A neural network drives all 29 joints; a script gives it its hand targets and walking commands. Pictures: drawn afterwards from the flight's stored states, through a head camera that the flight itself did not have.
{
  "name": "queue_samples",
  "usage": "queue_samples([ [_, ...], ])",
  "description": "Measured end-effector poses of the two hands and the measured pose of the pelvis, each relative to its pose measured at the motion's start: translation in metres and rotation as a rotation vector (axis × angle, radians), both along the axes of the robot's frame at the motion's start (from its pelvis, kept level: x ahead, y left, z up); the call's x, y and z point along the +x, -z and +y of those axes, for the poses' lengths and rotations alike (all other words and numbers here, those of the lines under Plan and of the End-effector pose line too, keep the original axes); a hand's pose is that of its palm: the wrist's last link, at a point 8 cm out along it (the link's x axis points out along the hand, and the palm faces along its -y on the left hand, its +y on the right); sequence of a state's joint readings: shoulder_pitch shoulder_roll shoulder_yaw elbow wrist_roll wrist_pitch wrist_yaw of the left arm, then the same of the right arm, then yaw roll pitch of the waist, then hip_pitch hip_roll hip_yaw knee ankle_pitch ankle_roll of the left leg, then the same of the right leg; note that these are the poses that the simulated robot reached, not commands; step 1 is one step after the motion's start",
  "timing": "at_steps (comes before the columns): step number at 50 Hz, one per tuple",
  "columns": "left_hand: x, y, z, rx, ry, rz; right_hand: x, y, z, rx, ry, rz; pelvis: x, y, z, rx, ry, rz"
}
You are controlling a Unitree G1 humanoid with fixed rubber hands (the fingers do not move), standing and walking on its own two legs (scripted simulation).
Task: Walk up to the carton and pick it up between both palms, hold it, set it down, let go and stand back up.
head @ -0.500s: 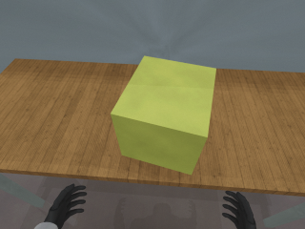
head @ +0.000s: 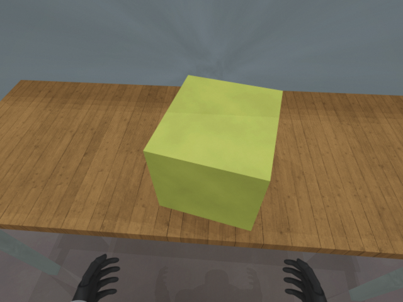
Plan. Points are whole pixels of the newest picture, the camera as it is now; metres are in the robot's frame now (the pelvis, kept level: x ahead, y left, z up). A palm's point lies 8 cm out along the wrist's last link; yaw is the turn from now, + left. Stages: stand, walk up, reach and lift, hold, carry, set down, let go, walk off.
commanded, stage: set down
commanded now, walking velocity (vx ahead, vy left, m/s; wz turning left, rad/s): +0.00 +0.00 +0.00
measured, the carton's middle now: (218, 150) +0.44 +0.00 +0.03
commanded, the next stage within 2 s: let go in 0.54 s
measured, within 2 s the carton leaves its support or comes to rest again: neither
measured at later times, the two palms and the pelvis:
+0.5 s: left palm (97, 301) +0.14 +0.24 -0.08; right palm out of the picture +0.15 -0.20 -0.10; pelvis +0.00 +0.00 +0.00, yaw +0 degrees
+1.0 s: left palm out of the picture +0.14 +0.24 -0.08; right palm out of the picture +0.14 -0.21 -0.10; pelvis +0.00 +0.00 +0.00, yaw +0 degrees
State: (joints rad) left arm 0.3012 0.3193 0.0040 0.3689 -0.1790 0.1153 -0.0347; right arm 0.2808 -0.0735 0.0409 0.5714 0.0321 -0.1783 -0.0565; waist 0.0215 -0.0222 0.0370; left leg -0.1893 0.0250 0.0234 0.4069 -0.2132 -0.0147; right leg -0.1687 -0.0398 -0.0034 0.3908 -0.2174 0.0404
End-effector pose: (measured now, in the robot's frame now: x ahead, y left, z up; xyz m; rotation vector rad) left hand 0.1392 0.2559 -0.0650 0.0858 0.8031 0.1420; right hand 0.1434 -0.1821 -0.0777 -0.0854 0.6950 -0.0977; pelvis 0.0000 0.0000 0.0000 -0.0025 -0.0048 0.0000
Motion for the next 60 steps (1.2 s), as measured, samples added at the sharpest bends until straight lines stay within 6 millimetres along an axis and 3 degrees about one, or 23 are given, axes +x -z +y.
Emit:
queue_samples([
  [19, -0.002, 0.013, -0.015, 0.029, -0.023, 0.071, 0.002, 0.016, -0.017, -0.026, -0.088, 0.076, 0.001, -0.001, -0.004, 0.005, 0.0, 0.001],
  [49, -0.002, 0.016, -0.022, 0.033, -0.019, 0.076, -0.002, 0.022, -0.024, -0.058, -0.135, 0.112, 0.001, -0.001, -0.004, 0.005, 0.0, 0.001],
  [60, -0.059, 0.047, 0.026, 0.126, -0.017, 0.297, -0.034, 0.03, -0.08, -0.219, -0.108, 0.36, 0.001, 0.001, 0.006, -0.009, 0.001, 0.001],
])
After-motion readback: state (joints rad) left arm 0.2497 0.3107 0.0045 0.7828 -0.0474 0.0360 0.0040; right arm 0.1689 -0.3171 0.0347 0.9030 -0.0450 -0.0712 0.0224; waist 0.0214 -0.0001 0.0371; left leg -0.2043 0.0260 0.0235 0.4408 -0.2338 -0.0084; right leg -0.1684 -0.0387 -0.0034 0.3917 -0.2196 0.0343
